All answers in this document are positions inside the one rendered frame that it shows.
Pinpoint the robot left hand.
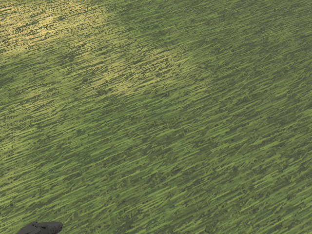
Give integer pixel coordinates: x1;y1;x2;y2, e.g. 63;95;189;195
16;221;63;234

